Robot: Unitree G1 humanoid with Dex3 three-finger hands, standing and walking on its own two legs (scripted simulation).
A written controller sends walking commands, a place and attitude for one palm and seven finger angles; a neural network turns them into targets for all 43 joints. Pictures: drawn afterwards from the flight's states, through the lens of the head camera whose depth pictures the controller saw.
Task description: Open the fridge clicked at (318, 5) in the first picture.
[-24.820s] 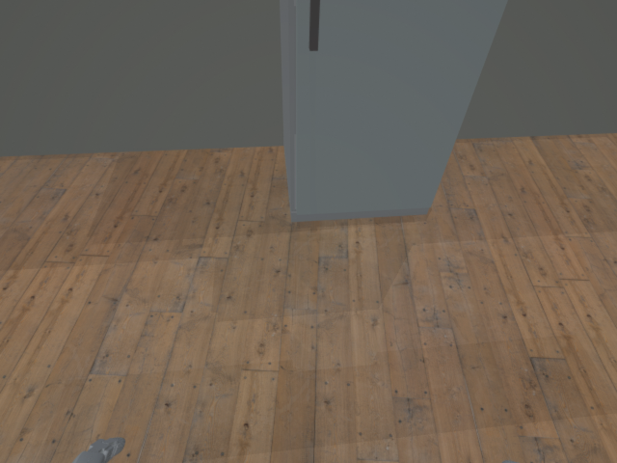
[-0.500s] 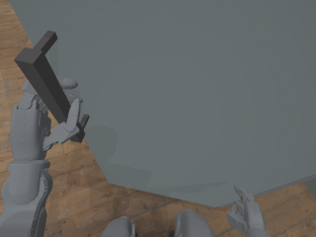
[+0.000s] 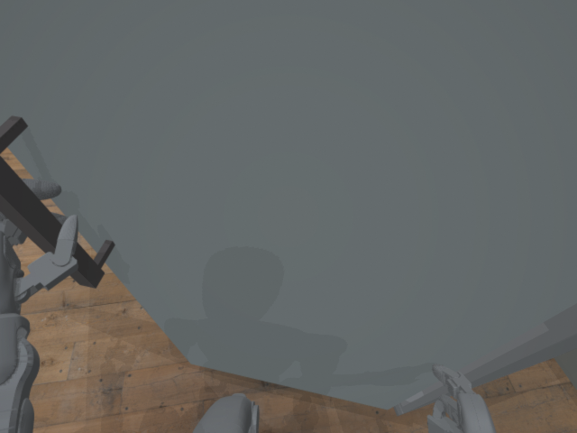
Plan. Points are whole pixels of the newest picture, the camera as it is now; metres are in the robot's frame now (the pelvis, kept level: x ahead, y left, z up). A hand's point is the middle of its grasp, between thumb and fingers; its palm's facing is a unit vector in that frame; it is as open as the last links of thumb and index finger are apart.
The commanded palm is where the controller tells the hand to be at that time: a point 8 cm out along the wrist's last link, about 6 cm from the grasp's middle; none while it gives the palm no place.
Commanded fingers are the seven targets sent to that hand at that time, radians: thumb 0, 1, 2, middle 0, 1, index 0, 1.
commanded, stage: walk backward, drawing the door open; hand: left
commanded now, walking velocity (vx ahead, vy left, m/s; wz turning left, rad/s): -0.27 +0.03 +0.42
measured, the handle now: (58, 216) +0.32 +0.27 +0.15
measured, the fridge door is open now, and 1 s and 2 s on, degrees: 61 78 76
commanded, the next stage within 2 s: stop walking and hold the door back in 0.40 s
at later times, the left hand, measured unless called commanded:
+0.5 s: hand out of the picture +0.13 +0.24 +0.15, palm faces +0.44 -0.85 -0.31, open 6.4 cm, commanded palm +0.08 +0.28 +0.14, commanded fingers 0.00 0.90 0.90 -0.45 -1.40 -0.45 -1.40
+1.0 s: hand out of the picture +0.12 +0.24 +0.16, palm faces +0.42 -0.89 -0.16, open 5.8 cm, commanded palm +0.09 +0.27 +0.14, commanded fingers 0.00 0.90 0.90 -0.45 -1.40 -0.45 -1.40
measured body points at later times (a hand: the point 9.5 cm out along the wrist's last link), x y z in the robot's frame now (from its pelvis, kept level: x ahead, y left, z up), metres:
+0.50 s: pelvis -0.12 -0.02 +0.00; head -0.09 -0.02 +0.45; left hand +0.10 +0.28 +0.17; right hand +0.09 -0.18 -0.09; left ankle +0.00 +0.08 -0.74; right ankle -0.19 -0.13 -0.73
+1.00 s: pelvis -0.24 -0.03 +0.00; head -0.21 -0.02 +0.45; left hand +0.09 +0.28 +0.17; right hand -0.05 -0.25 -0.10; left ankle -0.27 +0.10 -0.74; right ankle -0.20 -0.12 -0.71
